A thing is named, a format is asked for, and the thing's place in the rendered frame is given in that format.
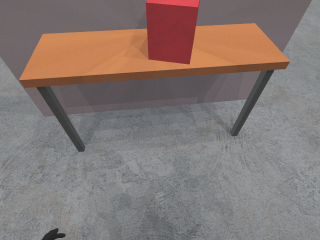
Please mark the table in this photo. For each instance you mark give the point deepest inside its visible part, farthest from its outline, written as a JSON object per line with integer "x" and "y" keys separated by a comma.
{"x": 122, "y": 55}

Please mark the left robot hand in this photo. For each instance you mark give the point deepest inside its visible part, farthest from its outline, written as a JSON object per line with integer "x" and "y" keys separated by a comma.
{"x": 53, "y": 234}

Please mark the carton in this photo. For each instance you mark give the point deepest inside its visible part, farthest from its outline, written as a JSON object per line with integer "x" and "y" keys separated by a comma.
{"x": 171, "y": 26}

